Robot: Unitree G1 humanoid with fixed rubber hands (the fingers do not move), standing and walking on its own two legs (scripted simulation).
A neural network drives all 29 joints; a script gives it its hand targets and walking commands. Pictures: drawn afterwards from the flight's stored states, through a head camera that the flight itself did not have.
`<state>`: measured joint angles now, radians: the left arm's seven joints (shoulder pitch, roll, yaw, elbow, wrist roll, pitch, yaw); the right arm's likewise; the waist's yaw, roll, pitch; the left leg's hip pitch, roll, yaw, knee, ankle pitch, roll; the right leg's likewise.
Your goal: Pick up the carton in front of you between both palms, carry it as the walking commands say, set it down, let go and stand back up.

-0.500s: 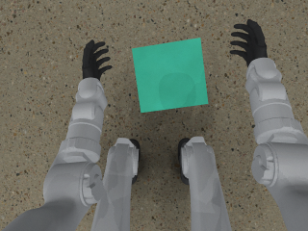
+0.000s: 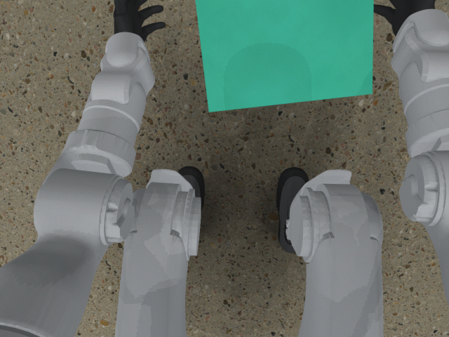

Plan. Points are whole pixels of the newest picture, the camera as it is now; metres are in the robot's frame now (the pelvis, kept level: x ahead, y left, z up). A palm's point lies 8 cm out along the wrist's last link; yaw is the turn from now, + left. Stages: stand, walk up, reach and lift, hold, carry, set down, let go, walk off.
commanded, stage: reach and lift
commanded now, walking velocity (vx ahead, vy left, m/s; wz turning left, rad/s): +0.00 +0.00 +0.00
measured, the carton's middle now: (272, 42) +0.51 -0.07 -0.26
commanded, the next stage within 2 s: none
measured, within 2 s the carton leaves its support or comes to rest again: leaves its support in 0.84 s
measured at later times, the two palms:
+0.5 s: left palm (152, 29) +0.52 +0.11 -0.17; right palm (399, 7) +0.53 -0.23 -0.18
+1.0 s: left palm (153, 29) +0.51 +0.10 -0.15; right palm (390, 0) +0.53 -0.20 -0.15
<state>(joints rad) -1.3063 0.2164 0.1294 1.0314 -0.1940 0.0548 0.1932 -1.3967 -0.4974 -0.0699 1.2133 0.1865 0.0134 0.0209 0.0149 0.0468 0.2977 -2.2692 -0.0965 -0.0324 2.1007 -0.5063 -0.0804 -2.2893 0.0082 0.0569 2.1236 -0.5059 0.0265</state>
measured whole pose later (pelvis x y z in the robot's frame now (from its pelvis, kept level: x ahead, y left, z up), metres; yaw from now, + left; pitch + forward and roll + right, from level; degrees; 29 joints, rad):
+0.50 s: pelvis +0.01 -0.01 -0.01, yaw +0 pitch +37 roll +4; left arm -1.31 0.17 0.14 1.13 -0.24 -0.02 0.18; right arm -1.40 -0.42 0.03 1.20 0.18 0.00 -0.04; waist 0.01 0.06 0.28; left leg -2.25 -0.07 -0.03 2.14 -0.55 -0.10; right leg -2.30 0.02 0.05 2.18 -0.53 0.00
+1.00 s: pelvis +0.01 +0.00 -0.01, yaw -1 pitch +37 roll +3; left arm -1.16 0.08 0.26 0.88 -0.18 0.12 0.24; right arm -1.33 -0.32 0.00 1.05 0.13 0.17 -0.08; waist 0.00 0.07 0.19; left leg -2.25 -0.15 -0.07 2.16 -0.57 -0.13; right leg -2.29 0.05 0.06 2.18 -0.54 0.03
